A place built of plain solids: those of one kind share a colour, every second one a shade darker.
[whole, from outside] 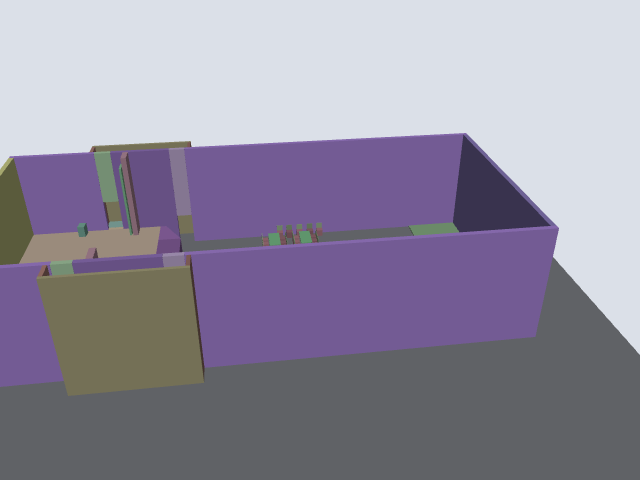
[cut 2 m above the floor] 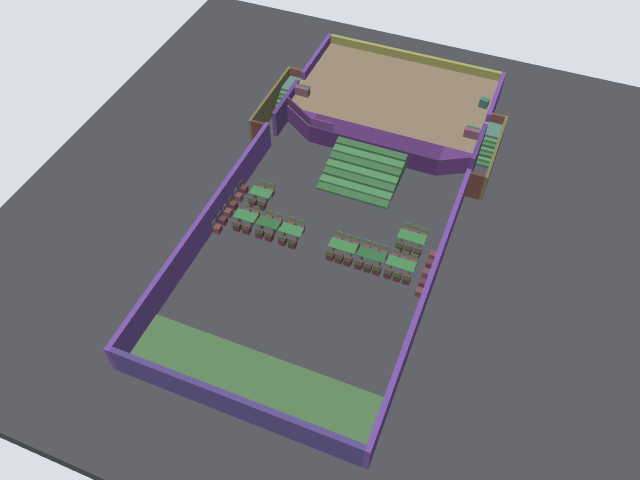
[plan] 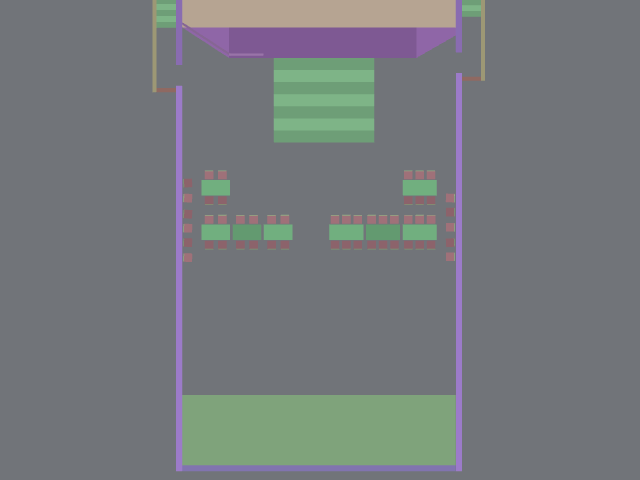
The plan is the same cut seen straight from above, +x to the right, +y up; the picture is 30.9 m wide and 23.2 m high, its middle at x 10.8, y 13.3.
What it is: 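A parish, school or music hall with a timber stage behind a plastered proscenium wall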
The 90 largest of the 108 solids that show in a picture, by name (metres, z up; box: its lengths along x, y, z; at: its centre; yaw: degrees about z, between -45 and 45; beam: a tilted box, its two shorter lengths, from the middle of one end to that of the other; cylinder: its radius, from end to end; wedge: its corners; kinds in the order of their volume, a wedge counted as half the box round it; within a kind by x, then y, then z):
{
 "boards_main_1": {"box": [13.22, 8.41, 1.41], "at": [10.75, 27.78, 0.66]},
 "wall_side_1": {"box": [0.3, 18.64, 7.01], "at": [3.99, 11.44, 3.45]},
 "wall_side_2": {"box": [0.3, 4.07, 7.01], "at": [3.99, 23.79, 3.45]},
 "wall_side_3": {"box": [0.3, 5.48, 7.01], "at": [3.99, 29.55, 3.45]},
 "wall_side_4": {"box": [0.3, 19.26, 7.01], "at": [17.52, 11.75, 3.45]},
 "wall_side_5": {"box": [0.3, 3.71, 7.01], "at": [17.52, 24.22, 3.45]},
 "wall_side_6": {"box": [0.3, 5.2, 7.01], "at": [17.52, 29.69, 3.45]},
 "step_1": {"box": [0.94, 0.58, 0.24], "at": [3.37, 23.84, 0.07]},
 "step_2": {"box": [0.94, 0.58, 0.44], "at": [3.37, 24.13, 0.17]},
 "step_3": {"box": [0.94, 0.58, 0.63], "at": [3.37, 24.42, 0.27]},
 "step_4": {"box": [0.94, 0.58, 0.83], "at": [3.37, 24.7, 0.36]},
 "step_5": {"box": [0.94, 0.58, 1.02], "at": [3.37, 24.99, 0.46]},
 "step_6": {"box": [4.86, 1.17, 0.22], "at": [11.0, 18.59, 0.06]},
 "step_7": {"box": [4.86, 1.17, 0.39], "at": [11.0, 19.18, 0.15]},
 "step_8": {"box": [4.86, 1.17, 0.56], "at": [11.0, 19.76, 0.23]},
 "step_9": {"box": [4.86, 1.17, 0.73], "at": [11.0, 20.35, 0.32]},
 "step_10": {"box": [4.86, 1.17, 0.9], "at": [11.0, 20.93, 0.4]},
 "step_11": {"box": [4.86, 1.17, 1.07], "at": [11.0, 21.52, 0.49]},
 "step_12": {"box": [4.86, 1.17, 1.24], "at": [11.0, 22.1, 0.57]},
 "step_13": {"box": [0.91, 0.56, 0.24], "at": [18.12, 24.37, 0.07]},
 "step_14": {"box": [0.91, 0.56, 0.44], "at": [18.12, 24.65, 0.17]},
 "step_15": {"box": [0.91, 0.56, 0.63], "at": [18.12, 24.93, 0.27]},
 "step_16": {"box": [0.91, 0.56, 0.83], "at": [18.12, 25.2, 0.36]},
 "step_17": {"box": [0.91, 0.56, 1.02], "at": [18.12, 25.48, 0.46]},
 "step_18": {"box": [0.91, 0.56, 1.22], "at": [18.12, 25.76, 0.56]},
 "wall_back_1": {"box": [13.22, 0.3, 7.01], "at": [10.75, 32.14, 3.45]},
 "wall_rear_1": {"box": [13.22, 0.3, 7.01], "at": [10.75, 2.27, 3.45]},
 "wall_pass_out_1": {"box": [0.2, 6.68, 7.01], "at": [2.8, 23.78, 3.45]},
 "wall_pass_out_2": {"box": [0.2, 6.4, 7.01], "at": [18.68, 24.19, 3.45]},
 "boards_fore_1": {"wedge": [[4.14, 23.57, -0.05], [4.14, 23.57, -0.05], [4.14, 23.57, 1.36], [4.14, 23.57, 1.36], [6.4, 22.1, -0.05], [6.4, 22.1, 1.36], [6.4, 23.57, -0.05], [6.4, 23.57, 1.36]]},
 "boards_fore_2": {"wedge": [[6.4, 22.1, -0.05], [6.4, 22.1, 1.36], [6.4, 23.57, -0.05], [6.4, 23.57, 1.36], [15.46, 22.1, -0.05], [15.46, 22.1, 1.36], [15.46, 23.57, -0.05], [15.46, 23.57, 1.36]]},
 "boards_fore_3": {"wedge": [[15.46, 22.1, -0.05], [15.46, 22.1, 1.36], [15.46, 23.57, -0.05], [15.46, 23.57, 1.36], [17.37, 23.19, -0.05], [17.37, 23.19, 1.36], [17.37, 23.57, -0.05], [17.37, 23.57, 1.36]]},
 "floor_rear_1": {"box": [13.22, 3.39, 0.13], "at": [10.75, 4.11, 0.02]},
 "wall_pass_end_1": {"box": [0.94, 0.2, 7.01], "at": [3.37, 20.54, 3.45]},
 "wall_pass_end_2": {"box": [0.94, 0.2, 7.01], "at": [3.37, 27.02, 3.45]},
 "wall_pass_end_3": {"box": [0.91, 0.2, 7.01], "at": [18.12, 21.1, 3.45]},
 "wall_pass_end_4": {"box": [0.91, 0.2, 7.01], "at": [18.12, 27.29, 3.45]},
 "boards_pass_1": {"box": [0.94, 1.64, 1.41], "at": [3.37, 26.1, 0.66]},
 "boards_pass_2": {"box": [0.91, 1.43, 1.41], "at": [18.12, 26.48, 0.66]},
 "wall_pros_1": {"box": [1.0, 0.34, 5.64], "at": [4.65, 25.13, 4.14]},
 "wall_pros_2": {"box": [1.03, 0.34, 5.64], "at": [16.85, 25.13, 4.14]},
 "chair_seat_1": {"box": [0.42, 0.42, 0.45], "at": [5.44, 13.06, 0.23]},
 "chair_seat_2": {"box": [0.42, 0.42, 0.45], "at": [5.44, 14.3, 0.23]},
 "chair_seat_3": {"box": [0.42, 0.42, 0.45], "at": [5.44, 15.21, 0.23]},
 "chair_seat_4": {"box": [0.42, 0.42, 0.45], "at": [5.44, 16.45, 0.23]},
 "chair_seat_5": {"box": [0.42, 0.42, 0.45], "at": [6.08, 13.06, 0.23]},
 "chair_seat_6": {"box": [0.42, 0.42, 0.45], "at": [6.08, 14.3, 0.23]},
 "chair_seat_7": {"box": [0.42, 0.42, 0.45], "at": [6.08, 15.21, 0.23]},
 "chair_seat_8": {"box": [0.42, 0.42, 0.45], "at": [6.08, 16.45, 0.23]},
 "chair_seat_9": {"box": [0.42, 0.42, 0.45], "at": [6.95, 13.06, 0.23]},
 "chair_seat_10": {"box": [0.42, 0.42, 0.45], "at": [6.95, 14.3, 0.23]},
 "chair_seat_11": {"box": [0.42, 0.42, 0.45], "at": [7.59, 13.06, 0.23]},
 "chair_seat_12": {"box": [0.42, 0.42, 0.45], "at": [7.59, 14.3, 0.23]},
 "chair_seat_13": {"box": [0.42, 0.42, 0.45], "at": [8.46, 13.06, 0.23]},
 "chair_seat_14": {"box": [0.42, 0.42, 0.45], "at": [8.46, 14.3, 0.23]},
 "chair_seat_15": {"box": [0.42, 0.42, 0.45], "at": [9.1, 13.06, 0.23]},
 "chair_seat_16": {"box": [0.42, 0.42, 0.45], "at": [9.1, 14.3, 0.23]},
 "chair_seat_17": {"box": [0.42, 0.42, 0.45], "at": [11.53, 13.06, 0.23]},
 "chair_seat_18": {"box": [0.42, 0.42, 0.45], "at": [11.53, 14.3, 0.23]},
 "chair_seat_19": {"box": [0.42, 0.42, 0.45], "at": [12.08, 13.06, 0.23]},
 "chair_seat_20": {"box": [0.42, 0.42, 0.45], "at": [12.08, 14.3, 0.23]},
 "chair_seat_21": {"box": [0.42, 0.42, 0.45], "at": [12.63, 13.06, 0.23]},
 "chair_seat_22": {"box": [0.42, 0.42, 0.45], "at": [12.63, 14.3, 0.23]},
 "chair_seat_23": {"box": [0.42, 0.42, 0.45], "at": [13.3, 13.06, 0.23]},
 "chair_seat_24": {"box": [0.42, 0.42, 0.45], "at": [13.3, 14.3, 0.23]},
 "chair_seat_25": {"box": [0.42, 0.42, 0.45], "at": [13.85, 13.06, 0.23]},
 "chair_seat_26": {"box": [0.42, 0.42, 0.45], "at": [13.85, 14.3, 0.23]},
 "chair_seat_27": {"box": [0.42, 0.42, 0.45], "at": [14.4, 13.06, 0.23]},
 "chair_seat_28": {"box": [0.42, 0.42, 0.45], "at": [14.4, 14.3, 0.23]},
 "chair_seat_29": {"box": [0.42, 0.42, 0.45], "at": [15.07, 13.06, 0.23]},
 "chair_seat_30": {"box": [0.42, 0.42, 0.45], "at": [15.07, 14.3, 0.23]},
 "chair_seat_31": {"box": [0.42, 0.42, 0.45], "at": [15.07, 15.21, 0.23]},
 "chair_seat_32": {"box": [0.42, 0.42, 0.45], "at": [15.07, 16.45, 0.23]},
 "chair_seat_33": {"box": [0.42, 0.42, 0.45], "at": [15.62, 13.06, 0.23]},
 "chair_seat_34": {"box": [0.42, 0.42, 0.45], "at": [15.62, 14.3, 0.23]},
 "chair_seat_35": {"box": [0.42, 0.42, 0.45], "at": [15.62, 15.21, 0.23]},
 "chair_seat_36": {"box": [0.42, 0.42, 0.45], "at": [15.62, 16.45, 0.23]},
 "chair_seat_37": {"box": [0.42, 0.42, 0.45], "at": [16.17, 13.06, 0.23]},
 "chair_seat_38": {"box": [0.42, 0.42, 0.45], "at": [16.17, 14.3, 0.23]},
 "chair_seat_39": {"box": [0.42, 0.42, 0.45], "at": [16.17, 15.21, 0.23]},
 "chair_seat_40": {"box": [0.42, 0.42, 0.45], "at": [16.17, 16.45, 0.23]},
 "chair_seat_41": {"box": [0.42, 0.42, 0.45], "at": [17.1, 15.33, 0.23], "yaw": -1.8},
 "wall_side_over_hall_1": {"box": [0.3, 1.0, 4.86], "at": [3.99, 21.26, 4.53]},
 "wall_side_over_hall_2": {"box": [0.3, 0.99, 4.86], "at": [17.52, 21.87, 4.53]},
 "wall_side_over_wing_1": {"box": [0.3, 0.97, 3.49], "at": [3.99, 26.32, 5.21]},
 "wall_side_over_wing_2": {"box": [0.3, 1.01, 3.49], "at": [17.52, 26.58, 5.21]},
 "drape_1": {"box": [0.91, 0.14, 4.91], "at": [16.83, 25.44, 3.77]},
 "guard_dwarf_1": {"box": [2.8, 0.11, 0.89], "at": [5.32, 23.0, 1.76], "yaw": -33.1},
 "guard_dwarf_2": {"box": [1.67, 0.11, 0.89], "at": [7.23, 22.26, 1.76]},
 "crate_1": {"box": [0.6, 0.45, 0.74], "at": [16.9, 28.64, 1.74], "yaw": -5.4}
}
